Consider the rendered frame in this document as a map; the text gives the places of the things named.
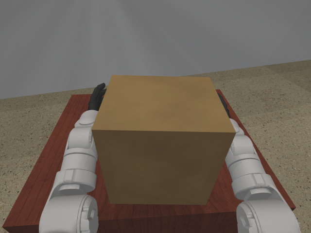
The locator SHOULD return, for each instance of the right robot forearm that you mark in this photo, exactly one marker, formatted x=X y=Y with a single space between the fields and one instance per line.
x=250 y=182

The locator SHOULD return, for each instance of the left robot hand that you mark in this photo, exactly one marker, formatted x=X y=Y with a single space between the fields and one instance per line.
x=96 y=97

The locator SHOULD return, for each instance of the pedestal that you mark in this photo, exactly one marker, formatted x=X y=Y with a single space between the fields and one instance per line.
x=217 y=216

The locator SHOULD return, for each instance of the right robot hand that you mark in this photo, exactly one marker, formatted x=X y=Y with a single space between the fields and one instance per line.
x=224 y=104

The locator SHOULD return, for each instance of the robot left upper arm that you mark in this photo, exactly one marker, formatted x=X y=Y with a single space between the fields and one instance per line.
x=70 y=214

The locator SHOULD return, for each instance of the carton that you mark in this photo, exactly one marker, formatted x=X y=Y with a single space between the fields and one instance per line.
x=161 y=139

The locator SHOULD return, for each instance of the left robot forearm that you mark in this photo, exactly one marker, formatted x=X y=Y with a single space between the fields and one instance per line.
x=77 y=175

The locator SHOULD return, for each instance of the robot right upper arm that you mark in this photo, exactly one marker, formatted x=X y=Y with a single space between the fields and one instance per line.
x=265 y=216

